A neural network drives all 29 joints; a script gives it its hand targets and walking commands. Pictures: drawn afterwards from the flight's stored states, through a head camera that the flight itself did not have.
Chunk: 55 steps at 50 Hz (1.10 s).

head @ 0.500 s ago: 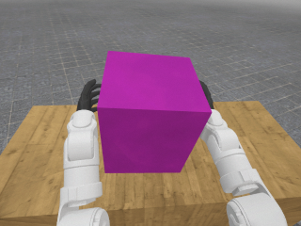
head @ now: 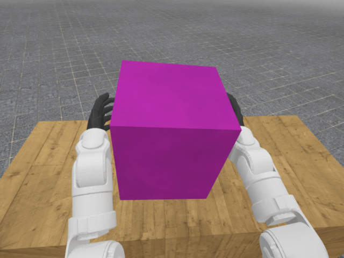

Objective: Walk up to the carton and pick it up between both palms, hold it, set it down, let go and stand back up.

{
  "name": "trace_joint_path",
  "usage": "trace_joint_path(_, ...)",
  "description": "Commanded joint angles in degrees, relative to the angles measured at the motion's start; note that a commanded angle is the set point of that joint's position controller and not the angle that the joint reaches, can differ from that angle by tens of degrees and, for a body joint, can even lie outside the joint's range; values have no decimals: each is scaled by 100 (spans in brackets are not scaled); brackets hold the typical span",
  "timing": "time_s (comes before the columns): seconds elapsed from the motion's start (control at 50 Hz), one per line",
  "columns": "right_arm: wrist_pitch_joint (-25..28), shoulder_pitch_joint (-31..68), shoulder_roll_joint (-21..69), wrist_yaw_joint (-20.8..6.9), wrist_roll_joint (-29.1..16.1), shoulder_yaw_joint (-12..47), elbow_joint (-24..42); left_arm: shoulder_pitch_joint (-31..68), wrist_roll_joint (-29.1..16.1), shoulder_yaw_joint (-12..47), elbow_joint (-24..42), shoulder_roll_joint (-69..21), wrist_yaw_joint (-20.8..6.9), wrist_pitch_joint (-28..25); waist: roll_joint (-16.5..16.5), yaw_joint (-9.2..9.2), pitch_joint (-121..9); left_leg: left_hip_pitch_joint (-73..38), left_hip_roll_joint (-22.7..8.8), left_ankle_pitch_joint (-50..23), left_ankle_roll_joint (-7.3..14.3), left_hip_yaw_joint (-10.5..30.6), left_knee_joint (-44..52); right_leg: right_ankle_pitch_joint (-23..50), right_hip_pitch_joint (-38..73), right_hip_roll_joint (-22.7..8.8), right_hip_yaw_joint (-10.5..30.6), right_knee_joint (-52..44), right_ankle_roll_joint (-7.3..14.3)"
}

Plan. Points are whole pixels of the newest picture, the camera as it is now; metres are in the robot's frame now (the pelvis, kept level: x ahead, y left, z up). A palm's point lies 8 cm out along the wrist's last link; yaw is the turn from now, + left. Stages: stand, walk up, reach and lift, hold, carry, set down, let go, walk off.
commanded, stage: hold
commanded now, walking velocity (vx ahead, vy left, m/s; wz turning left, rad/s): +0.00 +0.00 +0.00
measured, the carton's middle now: (167, 134) +0.36 +0.01 +0.15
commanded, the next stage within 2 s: none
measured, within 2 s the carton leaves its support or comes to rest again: neither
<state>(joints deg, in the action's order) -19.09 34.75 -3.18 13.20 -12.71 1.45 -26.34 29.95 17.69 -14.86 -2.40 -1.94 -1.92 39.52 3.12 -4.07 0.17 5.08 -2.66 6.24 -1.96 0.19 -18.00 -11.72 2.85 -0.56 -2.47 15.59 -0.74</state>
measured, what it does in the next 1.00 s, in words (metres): stands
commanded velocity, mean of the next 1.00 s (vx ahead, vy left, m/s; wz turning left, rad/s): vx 0.00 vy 0.00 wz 0.00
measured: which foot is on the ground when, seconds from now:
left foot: down 0.00-1.00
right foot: down 0.00-1.00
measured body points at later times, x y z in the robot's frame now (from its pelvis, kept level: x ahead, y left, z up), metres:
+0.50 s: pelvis +0.00 +0.00 +0.00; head -0.05 +0.03 +0.45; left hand +0.36 +0.16 +0.19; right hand +0.37 -0.14 +0.18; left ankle +0.05 +0.14 -0.75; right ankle -0.03 -0.12 -0.75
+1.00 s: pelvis +0.00 +0.00 +0.00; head -0.04 +0.03 +0.45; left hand +0.37 +0.16 +0.18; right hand +0.37 -0.14 +0.17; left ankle +0.05 +0.14 -0.75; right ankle -0.03 -0.12 -0.75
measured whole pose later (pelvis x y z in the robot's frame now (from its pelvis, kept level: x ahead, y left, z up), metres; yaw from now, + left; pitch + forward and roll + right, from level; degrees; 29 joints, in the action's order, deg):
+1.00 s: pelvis +0.00 +0.00 +0.00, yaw +0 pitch -6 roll +0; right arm -18.7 34.6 -3.1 13.0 -12.5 1.5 -26.8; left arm 29.6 18.2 -15.1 -2.1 -2.4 -2.1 39.5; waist 3.3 -3.9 0.5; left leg 4.8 -2.6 6.2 -1.9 -0.2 -17.5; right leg -11.7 2.8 -0.7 -2.1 15.5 -0.8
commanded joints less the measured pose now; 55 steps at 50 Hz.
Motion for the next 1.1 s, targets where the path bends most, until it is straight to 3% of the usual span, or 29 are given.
trace_joint_path(0.0, 343, 4251, 3092, -584, -384, 2110, 1772, 3583, -905, 2820, 519, -2966, -818, -398, -449, -4, -2018, -1781, 496, -1188, 74, -218, -105, 1304, -740, 350, -203, -329, -279)
trace_joint_path(0.02, 347, 4259, 3120, -603, -353, 2073, 1723, 3709, -911, 2846, 701, -2973, -823, -418, -439, -9, -2130, -1827, 488, -1254, 42, -248, -85, 1315, -734, 377, -241, -299, -285)
trace_joint_path(0.04, 322, 4309, 3081, -614, -324, 2027, 1562, 3644, -857, 2724, 336, -2931, -831, -369, -406, 14, -1831, -1691, 503, -1089, 65, -260, -52, 1091, -821, 373, -201, -348, -267)
trace_joint_path(0.06, 362, 4344, 3125, -629, -350, 2068, 1766, 3728, -898, 2741, 599, -2946, -826, -401, -358, 31, -2144, -1774, 501, -1118, 98, -246, -63, 1222, -711, 375, -193, -330, -283)
trace_joint_path(0.12, 345, 4284, 3183, -597, -329, 2045, 1435, 3712, -903, 2669, 323, -2877, -851, -385, -295, 21, -1981, -1661, 470, -1061, 94, -258, -44, 1187, -719, 347, -192, -311, -288)
trace_joint_path(0.18, 435, 4456, 3122, -636, -370, 2093, 1855, 3669, -938, 2779, 577, -3051, -833, -395, -398, 17, -2227, -1806, 475, -1304, 70, -257, -70, 1311, -664, 387, -216, -307, -255)
trace_joint_path(0.22, 386, 4359, 3127, -625, -276, 1979, 1592, 3647, -879, 2698, 217, -2943, -862, -382, -318, -25, -1968, -1716, 474, -1081, 113, -253, -17, 1149, -678, 360, -193, -368, -271)
trace_joint_path(0.32, 461, 4372, 3221, -653, -340, 2053, 1795, 3741, -952, 2859, 686, -3088, -801, -425, -502, -10, -2313, -1865, 470, -1334, 39, -230, -71, 1238, -699, 398, -230, -281, -250)
trace_joint_path(0.36, 427, 4383, 3113, -637, -334, 2068, 1645, 3712, -911, 2827, 430, -3062, -792, -382, -431, -19, -2108, -1805, 463, -1278, 37, -249, -121, 1187, -783, 390, -241, -349, -240)
trace_joint_path(0.46, 474, 4404, 3079, -625, -318, 2036, 1839, 3634, -939, 2891, 501, -3073, -775, -391, -432, -27, -2243, -1863, 479, -1215, 66, -226, -96, 1152, -722, 370, -225, -333, -227)
trace_joint_path(0.58, 363, 4278, 3107, -647, -200, 1901, 1368, 3695, -793, 2711, 253, -2943, -827, -377, -413, -36, -1815, -1711, 473, -906, 98, -255, 22, 899, -873, 341, -204, -347, -257)
trace_joint_path(0.6, 421, 4299, 3182, -656, -323, 1985, 1612, 3782, -932, 2891, 679, -3034, -815, -406, -503, -52, -2167, -1835, 485, -1153, 62, -246, -60, 1121, -773, 357, -202, -313, -238)
trace_joint_path(0.72, 455, 4445, 3102, -586, -343, 2132, 1873, 3539, -967, 2870, 349, -3053, -782, -379, -398, -2, -2238, -1827, 469, -1403, 45, -202, -144, 1352, -623, 399, -217, -285, -242)
trace_joint_path(0.76, 455, 4404, 3125, -583, -409, 2156, 1876, 3564, -938, 2876, 552, -3028, -756, -421, -386, 12, -2291, -1834, 498, -1506, 28, -237, -163, 1545, -619, 402, -221, -259, -282)
trace_joint_path(0.86, 396, 4211, 3148, -609, -309, 2047, 1664, 3493, -851, 2745, 401, -2952, -830, -358, -402, -9, -2044, -1866, 469, -1272, 83, -227, -63, 1262, -733, 358, -186, -316, -245)
trace_joint_path(0.88, 459, 4273, 3119, -624, -414, 2171, 1941, 3636, -967, 2937, 975, -3073, -803, -436, -482, 12, -2498, -2007, 461, -1542, 44, -215, -162, 1526, -643, 396, -226, -252, -239)
trace_joint_path(0.9, 420, 4182, 3037, -606, -435, 2130, 1826, 3500, -933, 2924, 670, -3008, -800, -394, -503, -50, -2305, -1949, 462, -1586, 1, -243, -181, 1601, -680, 387, -216, -266, -244)
trace_joint_path(0.94, 424, 4133, 3102, -594, -406, 2160, 1802, 3521, -957, 2972, 769, -3035, -781, -390, -508, -93, -2350, -2096, 473, -1696, -20, -203, -203, 1682, -616, 415, -232, -262, -269)
trace_joint_path(0.98, 462, 4348, 3098, -585, -475, 2209, 2107, 3586, -1012, 3030, 907, -3053, -756, -433, -511, 17, -2494, -2029, 486, -1731, -29, -208, -230, 1698, -656, 413, -234, -266, -262)
trace_joint_path(1.0, 438, 4245, 3058, -565, -432, 2185, 1994, 3420, -994, 3014, 640, -3031, -757, -396, -431, -85, -2294, -1948, 467, -1654, -24, -194, -222, 1678, -615, 416, -238, -264, -268)
trace_joint_path(1.08, 405, 4256, 3089, -573, -397, 2192, 2032, 3441, -923, 2966, 682, -3012, -767, -402, -478, -11, -2192, -1899, 496, -1319, 43, -218, -132, 1447, -705, 386, -220, -303, -278)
